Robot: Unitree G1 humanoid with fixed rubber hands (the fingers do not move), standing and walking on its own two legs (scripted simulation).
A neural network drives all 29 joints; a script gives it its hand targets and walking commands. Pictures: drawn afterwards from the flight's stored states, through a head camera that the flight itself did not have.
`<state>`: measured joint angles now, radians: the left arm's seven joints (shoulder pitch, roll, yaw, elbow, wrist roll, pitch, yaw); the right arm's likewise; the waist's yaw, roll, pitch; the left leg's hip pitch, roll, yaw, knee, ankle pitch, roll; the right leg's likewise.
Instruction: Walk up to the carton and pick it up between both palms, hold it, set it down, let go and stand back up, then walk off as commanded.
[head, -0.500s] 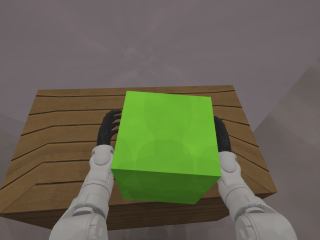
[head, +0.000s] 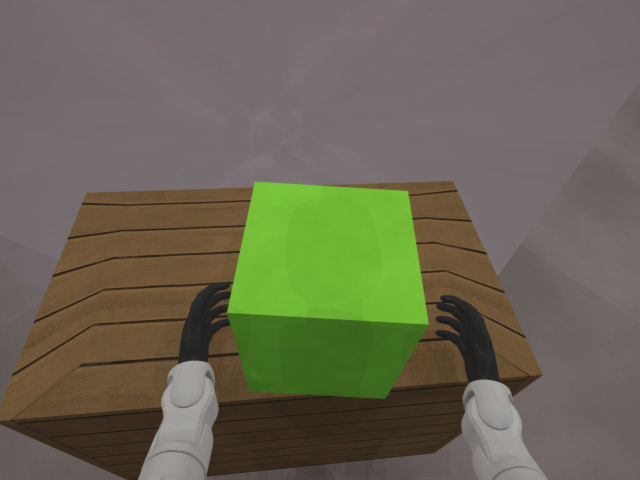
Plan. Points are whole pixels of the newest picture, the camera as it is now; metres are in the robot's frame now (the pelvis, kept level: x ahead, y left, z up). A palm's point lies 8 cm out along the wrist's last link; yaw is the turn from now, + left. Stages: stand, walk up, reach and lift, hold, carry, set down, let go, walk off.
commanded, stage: set down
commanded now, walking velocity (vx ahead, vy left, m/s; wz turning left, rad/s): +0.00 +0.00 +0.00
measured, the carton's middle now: (324, 296) +0.37 +0.01 -0.02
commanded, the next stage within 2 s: none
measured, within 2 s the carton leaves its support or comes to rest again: neither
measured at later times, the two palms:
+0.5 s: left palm (187, 397) +0.22 +0.18 -0.02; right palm (504, 428) +0.19 -0.20 -0.01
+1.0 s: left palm (186, 416) +0.21 +0.18 -0.04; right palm (503, 453) +0.17 -0.20 -0.03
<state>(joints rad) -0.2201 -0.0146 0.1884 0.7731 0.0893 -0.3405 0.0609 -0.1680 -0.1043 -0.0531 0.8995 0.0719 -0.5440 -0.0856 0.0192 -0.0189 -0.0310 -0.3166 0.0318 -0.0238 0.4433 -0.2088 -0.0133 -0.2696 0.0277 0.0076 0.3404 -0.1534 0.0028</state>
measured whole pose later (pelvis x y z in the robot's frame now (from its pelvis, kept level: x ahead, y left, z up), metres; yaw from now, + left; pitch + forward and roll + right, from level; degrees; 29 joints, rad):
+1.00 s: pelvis -0.02 +0.00 +0.00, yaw -2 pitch -3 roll -1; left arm 0.09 0.00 0.08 0.49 0.02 -0.12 0.07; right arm 0.21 -0.07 -0.05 0.49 0.07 -0.30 -0.01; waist 0.03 -0.02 0.03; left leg -0.18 0.03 0.02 0.44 -0.21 -0.01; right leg -0.18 0.03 0.05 0.40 -0.17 0.00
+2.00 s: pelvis +0.00 +0.00 +0.00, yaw -2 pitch -2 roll -1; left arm 0.10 0.07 0.08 0.49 0.02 0.04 0.03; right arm 0.20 -0.14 -0.05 0.57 0.07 -0.20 0.01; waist 0.03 -0.02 0.06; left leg -0.18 0.03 0.02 0.44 -0.23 -0.01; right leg -0.18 0.03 0.05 0.40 -0.19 0.00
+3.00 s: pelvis +0.00 +0.00 +0.00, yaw -2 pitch -3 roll +0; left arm 0.10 0.10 0.08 0.52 0.02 0.02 -0.01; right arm 0.18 -0.22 -0.05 0.69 0.07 -0.08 0.00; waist 0.03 -0.02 0.06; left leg -0.16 0.03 0.02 0.44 -0.24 -0.01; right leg -0.18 0.02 0.05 0.44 -0.22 0.00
